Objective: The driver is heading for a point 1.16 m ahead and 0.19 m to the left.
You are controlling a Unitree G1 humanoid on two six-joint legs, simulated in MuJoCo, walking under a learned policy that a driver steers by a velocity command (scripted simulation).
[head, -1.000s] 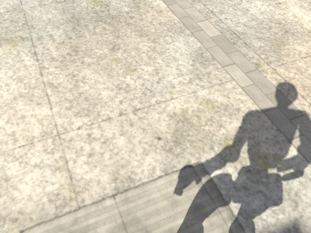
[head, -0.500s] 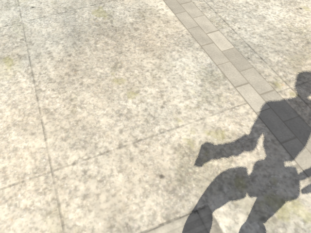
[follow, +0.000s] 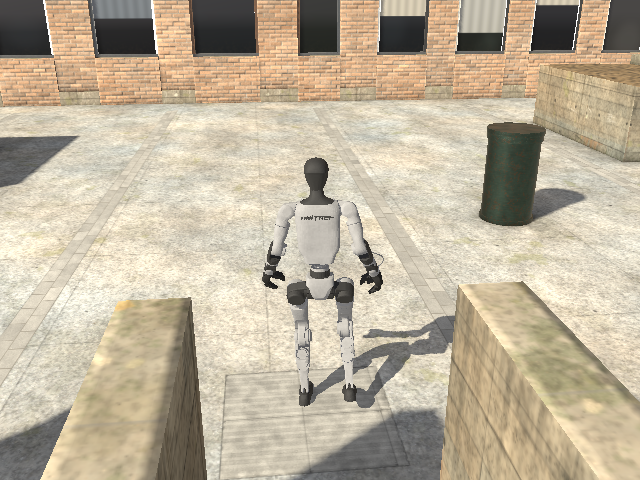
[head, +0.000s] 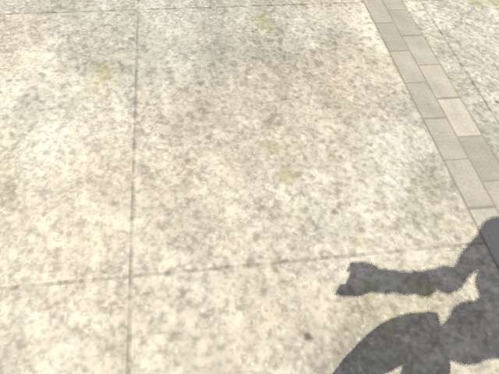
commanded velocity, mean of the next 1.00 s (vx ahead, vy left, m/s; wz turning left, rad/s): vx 0.45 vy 0.00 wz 0.46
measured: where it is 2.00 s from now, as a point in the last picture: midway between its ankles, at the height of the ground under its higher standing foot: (169, 309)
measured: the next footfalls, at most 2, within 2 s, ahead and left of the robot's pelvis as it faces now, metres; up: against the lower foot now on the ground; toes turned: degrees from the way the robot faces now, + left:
right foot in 0.28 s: +0.23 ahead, -0.14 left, +0.00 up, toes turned +14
left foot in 0.78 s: +0.42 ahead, +0.22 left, +0.00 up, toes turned +27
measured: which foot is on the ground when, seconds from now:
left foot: down 0.00-0.28, up 0.30-0.76, down 0.78-1.00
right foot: up 0.00-0.26, down 0.28-0.80, up 0.82-1.00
